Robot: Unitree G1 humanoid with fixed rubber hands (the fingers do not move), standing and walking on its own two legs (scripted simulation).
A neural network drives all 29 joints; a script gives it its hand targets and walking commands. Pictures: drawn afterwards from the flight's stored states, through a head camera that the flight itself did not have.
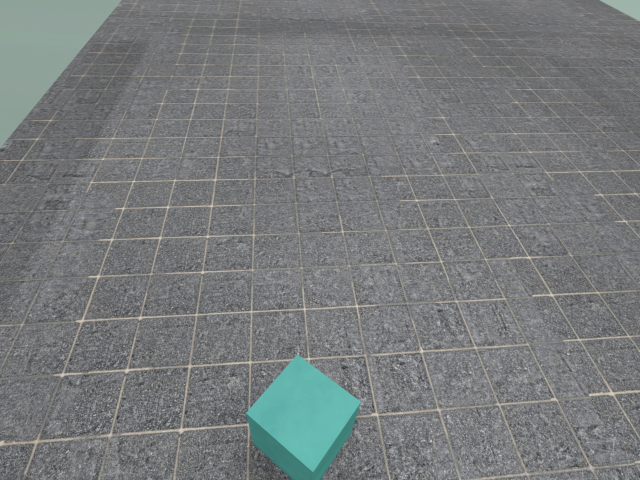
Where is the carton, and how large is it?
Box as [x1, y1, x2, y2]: [246, 354, 360, 479]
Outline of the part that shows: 297,354 246,412 253,443 292,479 320,479 349,435 360,401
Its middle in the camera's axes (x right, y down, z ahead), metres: -0.04 +0.51 +1.07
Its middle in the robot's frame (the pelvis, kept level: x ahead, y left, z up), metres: +0.42 +0.03 -0.65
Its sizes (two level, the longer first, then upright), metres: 0.210 0.200 0.250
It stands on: the floor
